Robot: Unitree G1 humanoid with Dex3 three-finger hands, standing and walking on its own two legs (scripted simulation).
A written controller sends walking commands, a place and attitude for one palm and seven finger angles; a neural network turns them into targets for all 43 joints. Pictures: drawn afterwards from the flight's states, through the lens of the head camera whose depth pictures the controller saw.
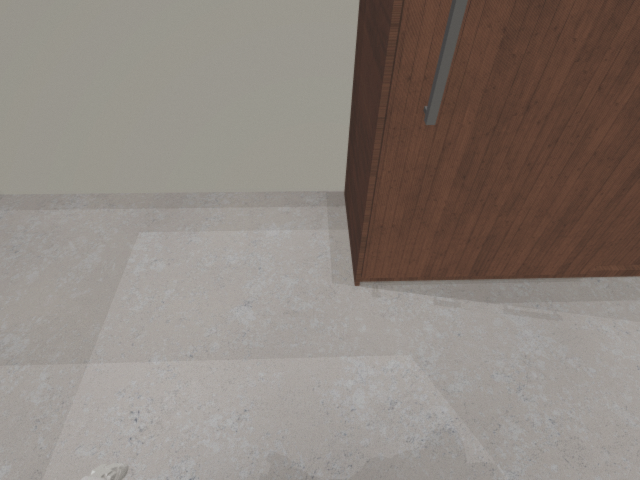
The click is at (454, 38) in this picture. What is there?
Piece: wardrobe's sliding door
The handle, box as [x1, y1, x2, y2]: [423, 0, 467, 124]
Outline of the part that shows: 467,0 452,0 428,105 424,106 423,110 425,113 424,120 426,124 435,123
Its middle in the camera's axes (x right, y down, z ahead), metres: +0.26 -0.41 +0.83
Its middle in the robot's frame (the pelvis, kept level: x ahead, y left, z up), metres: +0.92 -0.21 +0.14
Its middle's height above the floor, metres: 0.91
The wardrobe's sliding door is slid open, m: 0.00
